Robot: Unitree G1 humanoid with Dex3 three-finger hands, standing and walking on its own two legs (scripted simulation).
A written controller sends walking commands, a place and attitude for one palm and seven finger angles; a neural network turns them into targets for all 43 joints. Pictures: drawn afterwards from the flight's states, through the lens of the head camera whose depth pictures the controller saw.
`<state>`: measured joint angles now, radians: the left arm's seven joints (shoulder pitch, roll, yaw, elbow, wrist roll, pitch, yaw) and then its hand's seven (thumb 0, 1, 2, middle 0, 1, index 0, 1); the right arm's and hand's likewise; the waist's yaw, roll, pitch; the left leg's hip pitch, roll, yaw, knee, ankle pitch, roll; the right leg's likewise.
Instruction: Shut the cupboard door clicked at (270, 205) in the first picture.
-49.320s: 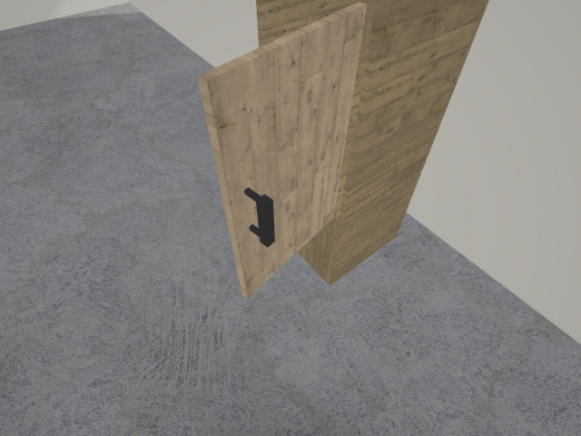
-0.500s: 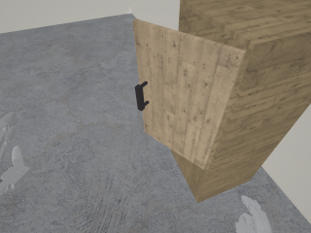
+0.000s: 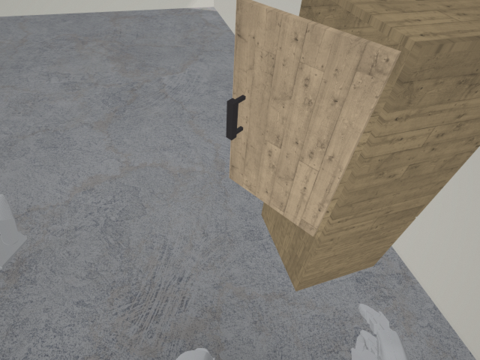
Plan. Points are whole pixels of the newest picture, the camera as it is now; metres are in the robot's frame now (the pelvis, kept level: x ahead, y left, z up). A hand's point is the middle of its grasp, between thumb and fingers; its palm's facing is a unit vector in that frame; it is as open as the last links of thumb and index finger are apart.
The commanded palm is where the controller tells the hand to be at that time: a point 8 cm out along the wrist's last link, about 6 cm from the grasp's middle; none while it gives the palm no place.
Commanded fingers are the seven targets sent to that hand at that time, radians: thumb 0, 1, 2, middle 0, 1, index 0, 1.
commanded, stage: step back with the hand held close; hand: left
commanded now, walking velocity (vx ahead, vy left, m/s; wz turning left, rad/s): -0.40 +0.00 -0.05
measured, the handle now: (236, 117) +0.73 +0.06 -0.02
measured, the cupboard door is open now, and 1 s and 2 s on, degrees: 31 31 31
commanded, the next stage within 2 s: stop stepping back and stand still in 0.40 s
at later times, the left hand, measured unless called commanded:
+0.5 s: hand out of the picture +0.07 +0.27 +0.19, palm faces +0.51 -0.75 -0.43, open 7.4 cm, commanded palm +0.02 +0.30 +0.20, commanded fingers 0.00 0.90 0.90 -0.20 -0.30 -0.20 -0.30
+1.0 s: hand out of the picture +0.01 +0.30 +0.19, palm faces +0.46 -0.82 -0.35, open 7.4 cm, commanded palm -0.04 +0.33 +0.20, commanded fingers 0.00 0.90 0.90 -0.20 -0.30 -0.20 -0.30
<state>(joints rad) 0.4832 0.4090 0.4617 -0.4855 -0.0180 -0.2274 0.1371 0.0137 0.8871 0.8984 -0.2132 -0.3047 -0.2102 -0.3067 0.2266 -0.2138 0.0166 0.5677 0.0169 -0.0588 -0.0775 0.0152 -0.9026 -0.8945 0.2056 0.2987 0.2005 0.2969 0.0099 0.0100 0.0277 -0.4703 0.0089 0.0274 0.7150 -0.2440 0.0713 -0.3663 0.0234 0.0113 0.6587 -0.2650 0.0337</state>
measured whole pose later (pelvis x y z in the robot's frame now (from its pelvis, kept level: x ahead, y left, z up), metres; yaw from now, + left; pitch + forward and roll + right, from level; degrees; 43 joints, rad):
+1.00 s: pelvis -0.19 +0.04 +0.01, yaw -2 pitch -2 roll -2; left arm 0.50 0.42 0.39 -0.49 -0.04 -0.15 0.19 0.01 0.88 0.90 -0.21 -0.31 -0.21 -0.31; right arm 0.31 -0.22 0.01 0.67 0.00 -0.04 -0.07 0.01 -0.90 -0.89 0.21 0.30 0.20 0.30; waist 0.00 -0.02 -0.08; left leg -0.39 0.03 0.05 0.68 -0.36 0.00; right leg -0.18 0.06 -0.02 0.56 -0.36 -0.05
